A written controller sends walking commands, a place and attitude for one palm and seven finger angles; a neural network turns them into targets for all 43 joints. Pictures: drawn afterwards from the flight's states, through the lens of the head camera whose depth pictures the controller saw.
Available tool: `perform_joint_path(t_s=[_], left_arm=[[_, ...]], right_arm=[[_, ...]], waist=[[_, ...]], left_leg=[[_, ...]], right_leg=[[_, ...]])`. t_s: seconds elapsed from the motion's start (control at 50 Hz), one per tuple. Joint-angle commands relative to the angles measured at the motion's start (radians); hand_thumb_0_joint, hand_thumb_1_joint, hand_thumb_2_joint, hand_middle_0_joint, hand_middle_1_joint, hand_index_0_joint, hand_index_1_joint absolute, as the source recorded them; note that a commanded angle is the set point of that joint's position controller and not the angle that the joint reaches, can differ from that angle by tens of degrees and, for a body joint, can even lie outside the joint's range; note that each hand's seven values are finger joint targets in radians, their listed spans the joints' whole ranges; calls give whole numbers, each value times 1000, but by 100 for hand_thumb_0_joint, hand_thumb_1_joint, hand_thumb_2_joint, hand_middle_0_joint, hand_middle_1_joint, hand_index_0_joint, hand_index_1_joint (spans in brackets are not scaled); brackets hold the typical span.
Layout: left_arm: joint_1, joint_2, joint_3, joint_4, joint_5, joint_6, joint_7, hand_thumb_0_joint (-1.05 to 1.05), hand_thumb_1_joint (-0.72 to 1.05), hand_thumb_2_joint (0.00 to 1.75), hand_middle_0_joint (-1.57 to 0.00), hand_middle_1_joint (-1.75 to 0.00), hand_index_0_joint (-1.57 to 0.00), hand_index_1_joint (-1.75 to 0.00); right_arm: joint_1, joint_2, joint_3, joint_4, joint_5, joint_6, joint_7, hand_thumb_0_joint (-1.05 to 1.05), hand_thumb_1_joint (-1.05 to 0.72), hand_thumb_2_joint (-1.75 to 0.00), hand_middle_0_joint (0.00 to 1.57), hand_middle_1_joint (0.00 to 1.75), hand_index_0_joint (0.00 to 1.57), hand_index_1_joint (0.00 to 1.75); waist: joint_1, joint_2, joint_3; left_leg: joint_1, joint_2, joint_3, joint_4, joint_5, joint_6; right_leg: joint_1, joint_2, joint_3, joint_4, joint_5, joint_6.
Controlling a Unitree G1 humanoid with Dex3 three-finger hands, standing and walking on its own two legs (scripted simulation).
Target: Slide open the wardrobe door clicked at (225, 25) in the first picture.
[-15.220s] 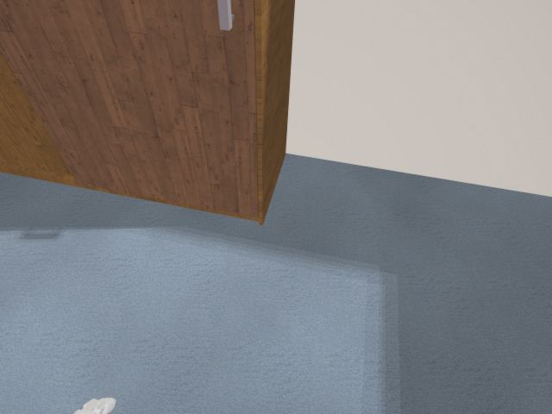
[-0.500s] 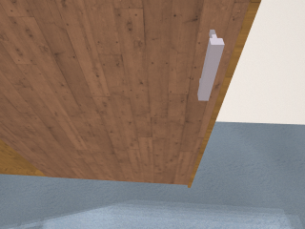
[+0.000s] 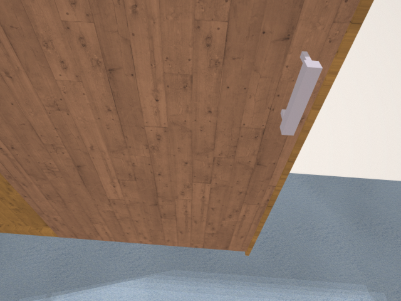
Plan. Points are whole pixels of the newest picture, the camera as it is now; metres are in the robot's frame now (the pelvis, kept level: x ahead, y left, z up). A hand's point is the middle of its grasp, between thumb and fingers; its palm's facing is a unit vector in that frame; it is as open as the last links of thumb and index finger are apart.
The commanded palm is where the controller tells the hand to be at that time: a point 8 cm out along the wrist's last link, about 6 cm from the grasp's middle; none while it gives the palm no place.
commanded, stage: come to a stop and stand still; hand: right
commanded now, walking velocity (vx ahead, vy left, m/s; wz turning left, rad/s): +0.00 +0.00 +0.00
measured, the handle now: (295, 94) +0.48 -0.15 +0.20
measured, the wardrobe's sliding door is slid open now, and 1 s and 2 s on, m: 0.00 0.00 0.00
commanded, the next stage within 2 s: look again from close up in 0.20 s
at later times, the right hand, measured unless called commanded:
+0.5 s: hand out of the picture +0.00 -0.21 -0.18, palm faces +0.02 +0.98 -0.19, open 7.3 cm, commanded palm none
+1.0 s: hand out of the picture +0.02 -0.23 -0.18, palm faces -0.01 +0.98 -0.19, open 7.3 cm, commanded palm none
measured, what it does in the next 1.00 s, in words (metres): shifts its weight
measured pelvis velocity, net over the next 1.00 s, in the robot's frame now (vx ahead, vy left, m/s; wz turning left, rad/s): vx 0.01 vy -0.06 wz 0.02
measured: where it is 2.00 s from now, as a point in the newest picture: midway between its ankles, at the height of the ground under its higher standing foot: outside the picture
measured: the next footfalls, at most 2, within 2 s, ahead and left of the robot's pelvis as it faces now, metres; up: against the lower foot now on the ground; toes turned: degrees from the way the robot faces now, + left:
none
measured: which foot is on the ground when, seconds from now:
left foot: down 0.00-1.00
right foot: down 0.00-1.00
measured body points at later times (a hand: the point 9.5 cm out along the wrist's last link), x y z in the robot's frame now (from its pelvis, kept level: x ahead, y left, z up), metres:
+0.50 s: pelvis +0.00 -0.04 -0.01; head -0.01 -0.04 +0.44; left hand -0.01 +0.17 -0.17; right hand +0.00 -0.26 -0.16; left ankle +0.00 +0.08 -0.74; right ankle +0.00 -0.14 -0.74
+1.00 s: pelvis +0.01 -0.06 +0.00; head +0.03 -0.06 +0.45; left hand +0.02 +0.17 -0.16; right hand +0.02 -0.28 -0.16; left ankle +0.00 +0.08 -0.74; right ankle +0.00 -0.14 -0.74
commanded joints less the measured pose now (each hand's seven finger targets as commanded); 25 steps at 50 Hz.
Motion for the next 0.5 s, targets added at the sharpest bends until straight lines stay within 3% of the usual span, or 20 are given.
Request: perform_joint_path(t_s=[0.0,0.2,0.22,0.24,0.26,0.28,0.3,0.32,0.34,0.36,0.38,0.42,0.48], left_arm=[[82,72,10,-20,-3,-5,4,0,90,90,-20,-30,-20,-30],[95,69,7,-25,-5,-14,9,0,90,90,-20,-30,-20,-30],[-52,107,2,-97,-8,-31,-5,0,90,90,-20,-30,-20,-30],[18,50,4,-135,-12,-11,-8,0,90,90,-20,-30,-20,-30],[45,47,-2,-134,-8,-12,-15,0,90,90,-20,-30,-20,-30],[79,56,0,-137,-9,-16,-15,0,90,90,-20,-30,-20,-30],[95,64,-1,-131,-7,-21,-14,0,90,90,-20,-30,-20,-30],[115,76,-3,-129,-6,-30,-12,0,90,90,-20,-30,-20,-30],[112,89,-4,-130,-4,-35,-9,0,90,90,-20,-30,-20,-30],[95,94,-7,-136,-1,-42,-9,0,90,90,-20,-30,-20,-30],[77,106,-10,-143,-2,-43,-6,0,90,90,-20,-30,-20,-30],[56,123,-9,-157,-4,-41,-2,0,90,90,-20,-30,-20,-30],[53,145,-8,-158,-1,-42,-4,0,90,90,-20,-30,-20,-30]], right_arm=[[71,-96,-22,-28,4,-18,-2,0,-90,-90,20,30,20,30],[109,-72,-21,-15,3,-22,-1,0,-90,-90,20,30,20,30],[173,-103,-10,10,-12,-48,-38,0,-90,-90,20,30,20,30],[133,-153,-16,-38,-7,-57,-28,0,-90,-90,20,30,20,30],[86,-159,-23,-55,-10,-69,-22,0,-90,-90,20,30,20,30],[56,-152,-23,-73,-9,-67,-18,0,-90,-90,20,30,20,30],[44,-133,-21,-75,-6,-65,-15,0,-90,-90,20,30,20,30],[47,-109,-17,-74,-2,-61,-15,0,-90,-90,20,30,20,30],[49,-95,-12,-76,1,-53,-11,0,-90,-90,20,30,20,30],[52,-87,-10,-78,-2,-42,-11,0,-90,-90,20,30,20,30],[66,-86,-7,-75,-1,-35,-8,0,-90,-90,20,30,20,30],[81,-82,-1,-69,0,-27,-3,0,-90,-90,20,30,20,30],[73,-85,1,-77,-2,-21,1,0,-90,-90,20,30,20,30]], waist=[[-7,44,99],[-9,27,90],[-61,18,129],[9,28,37],[17,21,-34],[31,63,-56],[35,78,-35],[37,46,-14],[24,-6,24],[6,-103,53],[-7,-123,73],[-21,-32,93],[-23,-7,111]], left_leg=[[-124,151,-155,-177,-58,-19],[-114,143,-139,-159,-28,-22],[-96,220,-239,-108,502,-78],[-90,278,-268,-139,284,-12],[-83,290,-260,-136,230,48],[-107,247,-214,-112,94,60],[-142,216,-191,-97,18,51],[-165,182,-173,-62,-9,37],[-164,148,-146,-40,-52,18],[-139,125,-120,-8,-55,7],[-106,106,-102,17,-45,-5],[-77,101,-93,20,-36,-14],[-73,105,-86,23,-37,-20]], right_leg=[[-8,-25,32,-39,21,-34],[-16,-29,39,-50,29,-36],[-144,-14,5,183,-51,-7],[-129,10,55,229,-184,-31],[-90,13,51,225,-163,-28],[-46,22,47,182,-129,-35],[-21,27,47,127,-81,-38],[-9,12,70,72,-33,-48],[-49,-11,95,39,0,-59],[-98,-33,128,0,25,-70],[-145,-45,155,-31,11,-82],[-183,-44,173,-69,-67,-91],[-197,-40,184,-117,-138,-94]])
